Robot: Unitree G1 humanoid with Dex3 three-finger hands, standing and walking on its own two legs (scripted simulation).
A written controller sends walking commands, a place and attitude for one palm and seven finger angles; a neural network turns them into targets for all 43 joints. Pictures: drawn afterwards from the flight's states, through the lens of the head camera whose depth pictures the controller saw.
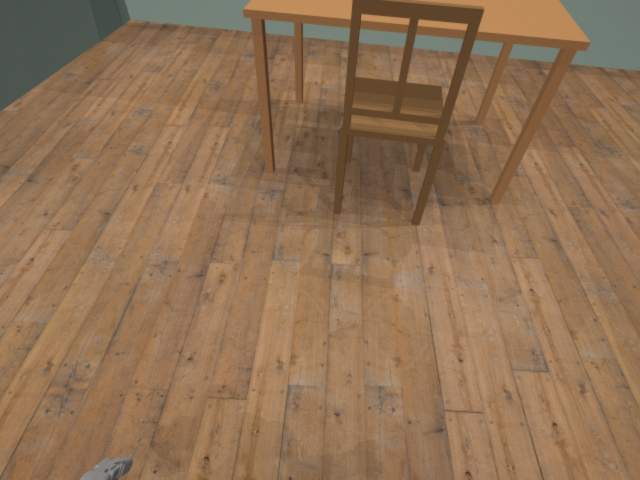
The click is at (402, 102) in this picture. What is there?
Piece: chair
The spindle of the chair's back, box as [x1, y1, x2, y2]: [393, 19, 418, 112]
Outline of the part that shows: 418,19 410,19 393,108 394,112 399,112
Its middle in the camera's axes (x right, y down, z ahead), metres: +0.27 -0.55 +1.26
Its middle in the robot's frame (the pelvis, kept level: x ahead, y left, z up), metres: +1.32 -0.21 -0.08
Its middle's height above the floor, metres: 0.69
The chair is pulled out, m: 0.00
